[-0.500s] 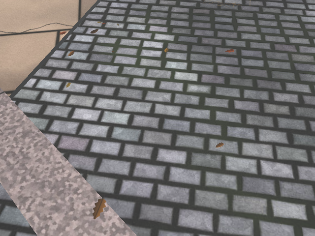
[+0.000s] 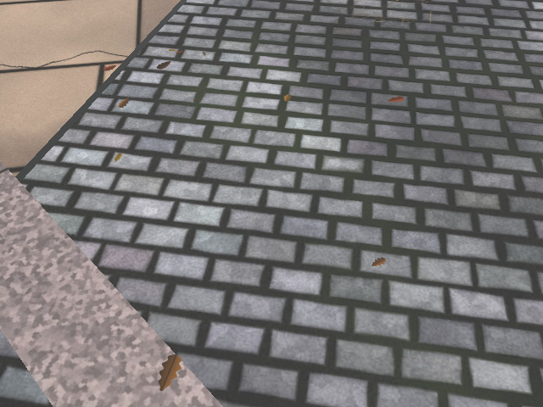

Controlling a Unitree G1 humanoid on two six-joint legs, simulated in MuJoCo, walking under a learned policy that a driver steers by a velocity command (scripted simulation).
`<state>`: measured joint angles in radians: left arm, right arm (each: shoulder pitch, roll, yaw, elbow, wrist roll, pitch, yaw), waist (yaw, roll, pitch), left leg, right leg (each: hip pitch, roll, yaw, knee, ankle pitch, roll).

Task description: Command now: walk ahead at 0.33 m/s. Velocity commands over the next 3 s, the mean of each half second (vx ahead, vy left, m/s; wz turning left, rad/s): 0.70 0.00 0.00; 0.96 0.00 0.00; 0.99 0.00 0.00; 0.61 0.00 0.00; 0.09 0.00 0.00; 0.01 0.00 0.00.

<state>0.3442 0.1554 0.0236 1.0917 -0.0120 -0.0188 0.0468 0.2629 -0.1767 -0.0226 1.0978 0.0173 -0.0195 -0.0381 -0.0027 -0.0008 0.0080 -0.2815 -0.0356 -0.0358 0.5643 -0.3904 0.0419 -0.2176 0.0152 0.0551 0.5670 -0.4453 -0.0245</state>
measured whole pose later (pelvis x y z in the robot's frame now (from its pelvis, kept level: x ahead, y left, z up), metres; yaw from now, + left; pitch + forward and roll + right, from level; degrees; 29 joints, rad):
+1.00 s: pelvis +0.62 +0.06 -0.03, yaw +0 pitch +2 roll +0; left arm -0.05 0.20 0.01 0.75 0.03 -0.08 -0.04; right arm 0.54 -0.20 -0.02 1.03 -0.03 -0.10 -0.01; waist -0.05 0.00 0.04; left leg 0.27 -0.04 0.08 0.29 -0.47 0.05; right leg -0.56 0.02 -0.13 0.53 -0.05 -0.16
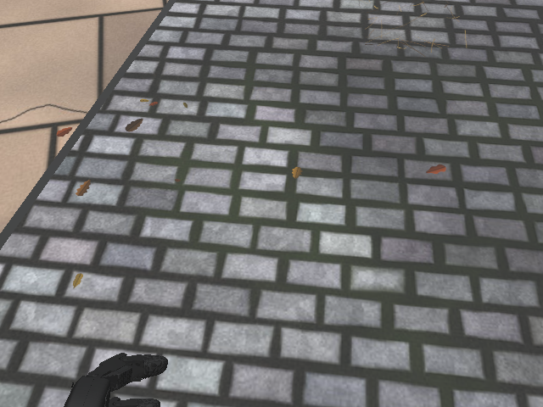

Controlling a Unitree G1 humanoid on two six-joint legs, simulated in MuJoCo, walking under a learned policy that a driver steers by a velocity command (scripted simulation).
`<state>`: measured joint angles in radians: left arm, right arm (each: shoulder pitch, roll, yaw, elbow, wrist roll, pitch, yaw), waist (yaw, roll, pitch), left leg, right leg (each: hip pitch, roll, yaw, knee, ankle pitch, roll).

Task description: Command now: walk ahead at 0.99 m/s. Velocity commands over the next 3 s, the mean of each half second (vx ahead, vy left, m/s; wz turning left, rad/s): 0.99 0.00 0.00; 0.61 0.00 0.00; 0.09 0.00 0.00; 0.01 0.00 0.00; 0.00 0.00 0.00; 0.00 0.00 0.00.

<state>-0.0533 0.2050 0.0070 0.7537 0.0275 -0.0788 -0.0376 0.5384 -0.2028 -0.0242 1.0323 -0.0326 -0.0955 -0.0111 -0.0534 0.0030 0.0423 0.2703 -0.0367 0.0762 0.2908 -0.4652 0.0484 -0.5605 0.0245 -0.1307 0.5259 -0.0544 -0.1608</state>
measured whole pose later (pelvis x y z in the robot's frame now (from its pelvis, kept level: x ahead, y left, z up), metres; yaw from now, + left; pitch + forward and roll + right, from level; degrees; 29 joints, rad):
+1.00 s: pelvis +0.91 -0.01 +0.01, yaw +0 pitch +1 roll +0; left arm 0.06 0.23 0.00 0.83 0.02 -0.10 -0.04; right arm 0.33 -0.24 -0.01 0.96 0.01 -0.06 -0.01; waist -0.01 0.01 0.07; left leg -0.30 -0.06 -0.09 1.27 -0.53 -0.02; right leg -0.47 0.08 -0.04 0.50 0.00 -0.11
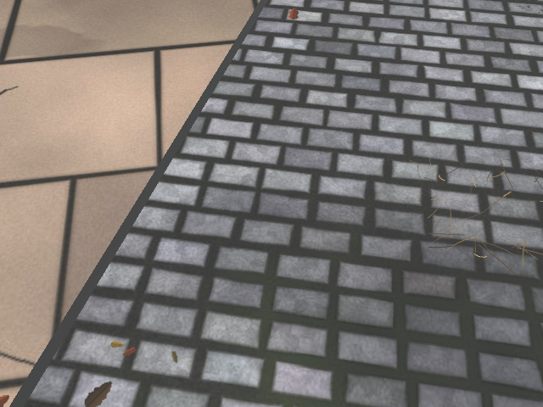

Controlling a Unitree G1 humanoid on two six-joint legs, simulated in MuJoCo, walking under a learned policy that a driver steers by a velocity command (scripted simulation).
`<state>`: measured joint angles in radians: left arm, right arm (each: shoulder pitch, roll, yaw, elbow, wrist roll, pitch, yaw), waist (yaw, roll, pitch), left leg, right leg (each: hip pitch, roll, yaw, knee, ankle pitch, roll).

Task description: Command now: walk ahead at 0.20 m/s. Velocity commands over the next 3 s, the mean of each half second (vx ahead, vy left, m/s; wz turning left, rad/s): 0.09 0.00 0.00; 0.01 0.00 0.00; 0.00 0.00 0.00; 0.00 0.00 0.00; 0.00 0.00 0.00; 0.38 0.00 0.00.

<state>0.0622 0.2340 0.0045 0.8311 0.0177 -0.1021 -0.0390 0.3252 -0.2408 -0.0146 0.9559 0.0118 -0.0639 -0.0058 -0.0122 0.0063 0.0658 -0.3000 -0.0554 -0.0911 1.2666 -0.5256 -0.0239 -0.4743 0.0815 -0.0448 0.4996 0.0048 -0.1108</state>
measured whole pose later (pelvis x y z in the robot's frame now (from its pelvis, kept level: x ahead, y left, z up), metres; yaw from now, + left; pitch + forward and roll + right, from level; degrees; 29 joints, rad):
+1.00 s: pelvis +0.12 +0.04 +0.02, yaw -1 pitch -1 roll +0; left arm 0.16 0.21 0.04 1.05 0.00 0.01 0.03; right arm 0.21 -0.20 -0.04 1.06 0.00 -0.01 -0.04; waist 0.00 0.00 0.03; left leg -0.20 0.00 -0.01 0.52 -0.30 -0.01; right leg -0.25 0.02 0.01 0.53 -0.26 -0.02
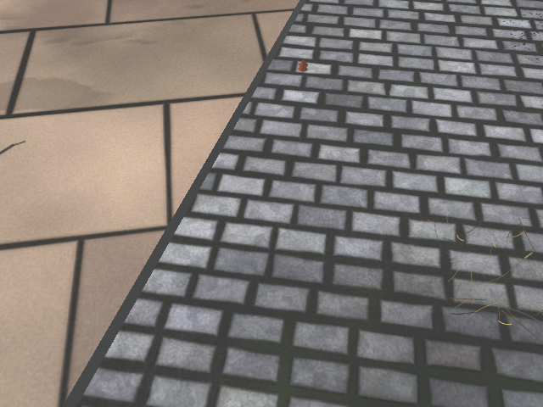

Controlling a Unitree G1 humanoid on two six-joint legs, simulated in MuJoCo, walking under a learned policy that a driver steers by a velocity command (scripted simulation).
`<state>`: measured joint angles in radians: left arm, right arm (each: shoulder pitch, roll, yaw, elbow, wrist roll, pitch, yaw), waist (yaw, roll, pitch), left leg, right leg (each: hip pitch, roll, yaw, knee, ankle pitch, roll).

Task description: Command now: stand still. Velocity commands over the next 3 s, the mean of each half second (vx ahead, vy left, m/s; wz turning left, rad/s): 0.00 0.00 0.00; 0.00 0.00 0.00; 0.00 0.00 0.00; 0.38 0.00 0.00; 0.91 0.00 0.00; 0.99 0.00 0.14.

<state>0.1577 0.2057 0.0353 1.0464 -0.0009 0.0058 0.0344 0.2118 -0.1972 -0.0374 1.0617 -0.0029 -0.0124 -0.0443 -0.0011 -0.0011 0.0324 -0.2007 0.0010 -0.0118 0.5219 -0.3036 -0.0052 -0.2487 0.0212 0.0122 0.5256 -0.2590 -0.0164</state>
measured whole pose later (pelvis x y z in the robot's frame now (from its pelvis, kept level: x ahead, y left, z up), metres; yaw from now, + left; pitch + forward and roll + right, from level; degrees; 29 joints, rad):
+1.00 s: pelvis +0.00 +0.01 +0.00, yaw +0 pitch -1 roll +0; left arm 0.23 0.17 0.03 1.11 0.00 0.00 0.04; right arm 0.30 -0.16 -0.02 1.10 0.00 -0.02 -0.04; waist 0.00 0.00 0.04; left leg -0.20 -0.01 0.00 0.50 -0.29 0.00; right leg -0.25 0.01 0.02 0.50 -0.24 -0.01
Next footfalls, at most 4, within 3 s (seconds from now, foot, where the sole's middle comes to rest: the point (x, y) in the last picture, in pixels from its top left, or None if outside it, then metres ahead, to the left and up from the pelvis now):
1.94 right None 0.12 -0.15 -0.77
2.38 left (266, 385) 0.57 0.04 -0.77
2.86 right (316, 237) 1.03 -0.11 -0.77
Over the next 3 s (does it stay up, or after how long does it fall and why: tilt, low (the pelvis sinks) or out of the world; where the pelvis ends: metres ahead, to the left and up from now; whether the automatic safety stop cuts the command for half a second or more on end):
stays up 0.94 -0.04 0.00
